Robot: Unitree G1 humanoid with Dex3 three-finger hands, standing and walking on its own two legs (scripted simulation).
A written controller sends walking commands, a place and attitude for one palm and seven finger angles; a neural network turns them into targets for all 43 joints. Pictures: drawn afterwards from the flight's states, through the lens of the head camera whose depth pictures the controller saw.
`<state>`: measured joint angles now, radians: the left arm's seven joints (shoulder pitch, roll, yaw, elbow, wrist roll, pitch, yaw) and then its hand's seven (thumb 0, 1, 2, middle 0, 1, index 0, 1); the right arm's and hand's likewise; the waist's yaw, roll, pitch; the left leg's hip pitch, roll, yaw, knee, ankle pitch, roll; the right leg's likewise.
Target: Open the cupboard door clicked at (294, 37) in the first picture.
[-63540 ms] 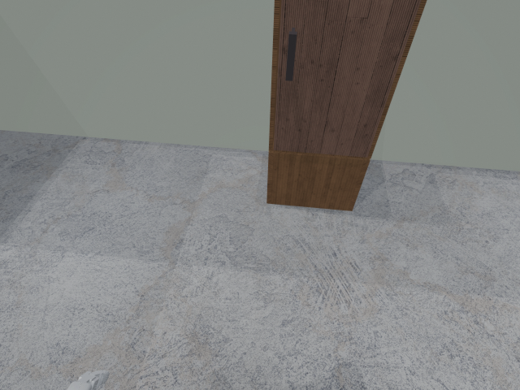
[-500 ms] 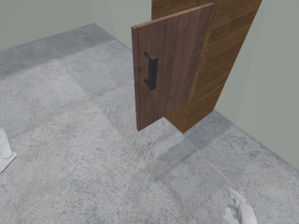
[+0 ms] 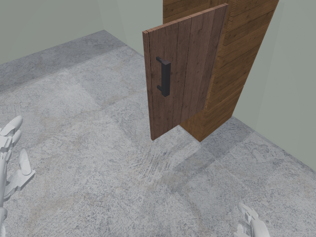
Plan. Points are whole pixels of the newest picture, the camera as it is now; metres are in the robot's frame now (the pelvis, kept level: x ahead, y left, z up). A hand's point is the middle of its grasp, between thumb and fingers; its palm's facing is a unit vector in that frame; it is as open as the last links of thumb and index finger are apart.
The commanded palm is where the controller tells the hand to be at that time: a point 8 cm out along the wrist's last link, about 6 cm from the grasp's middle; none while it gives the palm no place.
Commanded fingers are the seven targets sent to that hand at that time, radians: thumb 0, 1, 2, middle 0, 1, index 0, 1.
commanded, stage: let the arm hang, fingers relaxed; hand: left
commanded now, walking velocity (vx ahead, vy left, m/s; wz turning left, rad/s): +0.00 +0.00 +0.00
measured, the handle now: (162, 76) +0.65 +0.03 +0.03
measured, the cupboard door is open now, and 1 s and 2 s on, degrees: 87 87 87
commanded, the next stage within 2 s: look to check the result in 1.06 s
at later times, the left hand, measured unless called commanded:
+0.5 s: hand out of the picture -0.02 +0.20 -0.17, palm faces +0.02 -0.97 -0.26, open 7.2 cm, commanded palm none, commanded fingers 0.00 0.90 0.90 -0.20 -0.30 -0.20 -0.30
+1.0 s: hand out of the picture +0.04 +0.18 -0.16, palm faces +0.00 -0.97 -0.22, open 7.4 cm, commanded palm none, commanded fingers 0.00 0.90 0.90 -0.20 -0.30 -0.20 -0.30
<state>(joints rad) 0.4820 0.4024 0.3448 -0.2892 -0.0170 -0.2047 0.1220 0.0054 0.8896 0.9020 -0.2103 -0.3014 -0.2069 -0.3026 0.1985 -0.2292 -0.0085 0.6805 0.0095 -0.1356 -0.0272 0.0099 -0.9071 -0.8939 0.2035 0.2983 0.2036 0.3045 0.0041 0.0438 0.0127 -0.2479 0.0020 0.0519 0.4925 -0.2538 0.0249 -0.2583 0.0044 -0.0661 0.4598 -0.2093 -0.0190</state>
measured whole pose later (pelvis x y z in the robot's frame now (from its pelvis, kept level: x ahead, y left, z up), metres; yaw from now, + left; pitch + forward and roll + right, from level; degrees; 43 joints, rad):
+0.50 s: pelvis -0.02 -0.01 +0.00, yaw +1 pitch -1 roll +0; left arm 0.27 0.23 0.01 1.07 0.01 0.02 0.01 -0.01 0.94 0.90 -0.21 -0.30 -0.20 -0.30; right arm 0.29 -0.22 0.00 1.08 -0.02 0.03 0.00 0.01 -0.91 -0.89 0.20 0.30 0.20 0.30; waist -0.01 0.02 0.07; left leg -0.22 -0.01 0.03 0.45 -0.21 0.02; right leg -0.23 0.00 -0.09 0.43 -0.18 -0.03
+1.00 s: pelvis +0.00 -0.01 +0.01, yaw +0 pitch -2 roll +0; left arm 0.17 0.20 0.00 1.14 0.01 -0.01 0.01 0.00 0.90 0.90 -0.20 -0.30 -0.20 -0.30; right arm 0.20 -0.22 0.00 1.14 -0.02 -0.01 -0.01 0.00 -0.91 -0.89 0.20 0.30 0.20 0.30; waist -0.01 0.01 0.05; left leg -0.15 -0.01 0.05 0.36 -0.19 0.02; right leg -0.18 0.00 -0.07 0.38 -0.18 -0.03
